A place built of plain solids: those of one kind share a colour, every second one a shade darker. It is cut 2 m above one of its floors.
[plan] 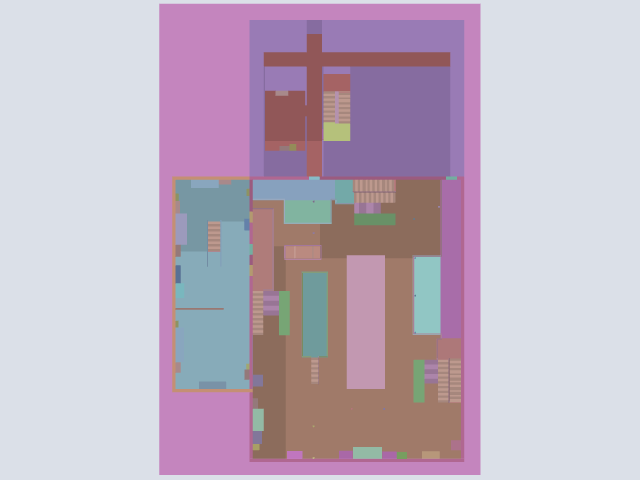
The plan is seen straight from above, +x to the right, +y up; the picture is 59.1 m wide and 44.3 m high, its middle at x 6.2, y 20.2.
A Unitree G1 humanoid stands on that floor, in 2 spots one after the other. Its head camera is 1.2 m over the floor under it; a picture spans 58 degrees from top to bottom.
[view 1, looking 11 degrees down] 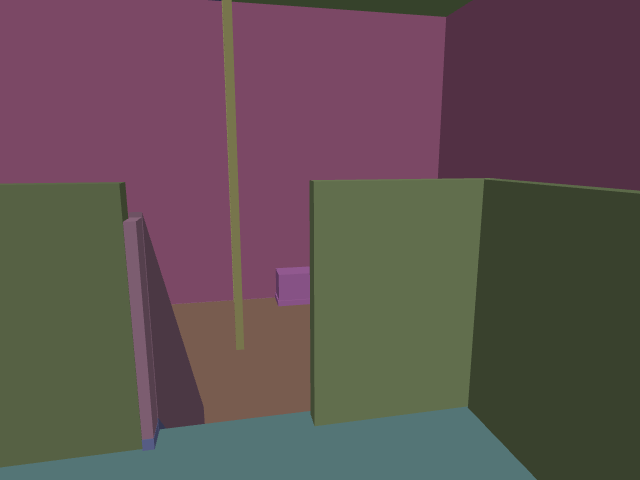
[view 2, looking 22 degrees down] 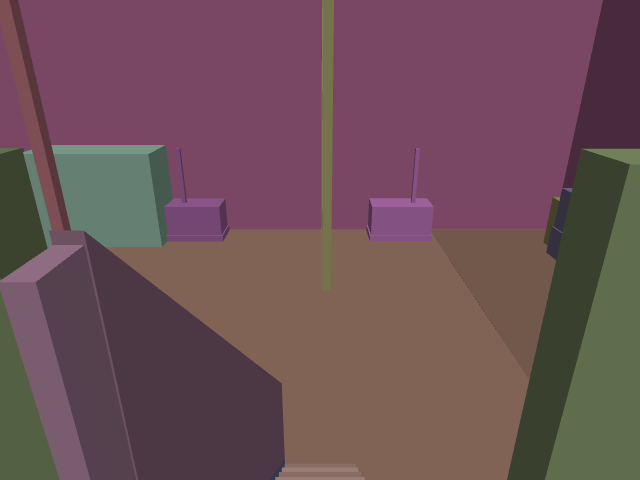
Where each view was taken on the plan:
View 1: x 5.73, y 11.20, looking -102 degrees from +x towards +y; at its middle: rail_gantry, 1.79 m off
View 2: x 5.73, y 9.95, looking -90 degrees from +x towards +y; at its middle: floor_bay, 10.02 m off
